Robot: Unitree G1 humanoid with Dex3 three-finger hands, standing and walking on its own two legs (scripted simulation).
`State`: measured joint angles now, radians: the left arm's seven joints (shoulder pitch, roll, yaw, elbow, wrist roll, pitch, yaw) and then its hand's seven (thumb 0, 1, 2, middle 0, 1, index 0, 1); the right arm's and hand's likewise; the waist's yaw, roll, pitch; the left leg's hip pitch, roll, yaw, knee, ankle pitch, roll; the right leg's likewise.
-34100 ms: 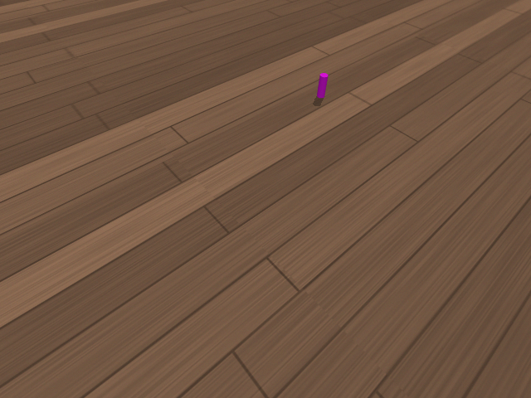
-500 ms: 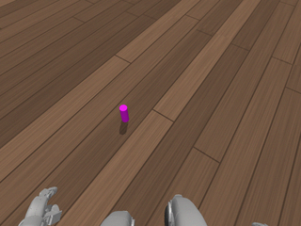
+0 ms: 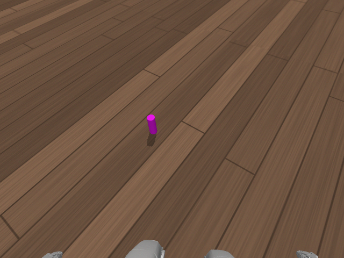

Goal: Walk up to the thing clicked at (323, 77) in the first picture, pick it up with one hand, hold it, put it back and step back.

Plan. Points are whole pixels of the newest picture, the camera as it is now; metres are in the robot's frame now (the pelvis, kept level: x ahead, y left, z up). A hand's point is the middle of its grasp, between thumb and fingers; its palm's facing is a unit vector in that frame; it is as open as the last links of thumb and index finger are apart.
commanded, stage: step back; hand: left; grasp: from the side
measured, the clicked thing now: (152, 124) +0.97 +0.23 -0.68
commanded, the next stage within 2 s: stand in 0.94 s
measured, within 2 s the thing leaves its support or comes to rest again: neither
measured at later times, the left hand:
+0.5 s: hand out of the picture +0.03 +0.28 -0.14, palm faces +0.05 -0.93 -0.37, open 7.4 cm
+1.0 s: hand (68, 252) +0.13 +0.29 -0.13, palm faces -0.01 -0.93 -0.36, open 7.4 cm
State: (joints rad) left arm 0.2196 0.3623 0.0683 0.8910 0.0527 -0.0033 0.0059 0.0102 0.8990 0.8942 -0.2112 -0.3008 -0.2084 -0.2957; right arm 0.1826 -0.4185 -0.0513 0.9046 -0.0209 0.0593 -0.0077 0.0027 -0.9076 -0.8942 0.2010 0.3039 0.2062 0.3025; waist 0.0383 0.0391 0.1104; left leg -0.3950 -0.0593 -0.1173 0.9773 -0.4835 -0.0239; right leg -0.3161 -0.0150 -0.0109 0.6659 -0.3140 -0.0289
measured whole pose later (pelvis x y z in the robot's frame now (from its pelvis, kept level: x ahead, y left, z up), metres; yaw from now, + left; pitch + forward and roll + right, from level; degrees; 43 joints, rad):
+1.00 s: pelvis +0.02 +0.03 +0.02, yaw -1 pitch -2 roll +0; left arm 0.07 0.37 0.02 1.07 0.01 -0.03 0.00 0.01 0.90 0.89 -0.21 -0.30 -0.20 -0.29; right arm 0.05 -0.33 -0.02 1.07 -0.01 -0.01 0.00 0.00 -0.91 -0.89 0.20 0.30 0.21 0.30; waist 0.00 0.00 0.07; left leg -0.17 0.02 0.04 0.48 -0.27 0.00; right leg -0.16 -0.02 0.03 0.48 -0.29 0.02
